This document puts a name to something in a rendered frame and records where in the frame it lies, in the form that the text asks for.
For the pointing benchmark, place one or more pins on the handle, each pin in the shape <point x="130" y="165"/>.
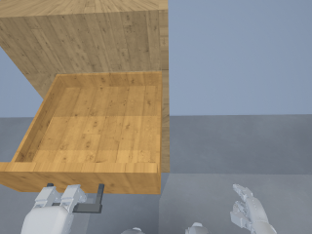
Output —
<point x="87" y="208"/>

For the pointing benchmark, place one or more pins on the drawer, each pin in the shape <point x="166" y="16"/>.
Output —
<point x="92" y="129"/>

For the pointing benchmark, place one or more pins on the robot right hand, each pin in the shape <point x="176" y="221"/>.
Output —
<point x="244" y="215"/>

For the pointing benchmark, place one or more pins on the cabinet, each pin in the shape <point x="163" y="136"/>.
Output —
<point x="44" y="38"/>

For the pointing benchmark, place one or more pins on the right robot shin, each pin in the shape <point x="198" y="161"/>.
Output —
<point x="197" y="224"/>

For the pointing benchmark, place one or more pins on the right robot forearm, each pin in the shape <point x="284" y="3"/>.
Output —
<point x="262" y="227"/>

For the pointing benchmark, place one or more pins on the robot left hand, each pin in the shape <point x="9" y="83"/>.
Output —
<point x="47" y="219"/>

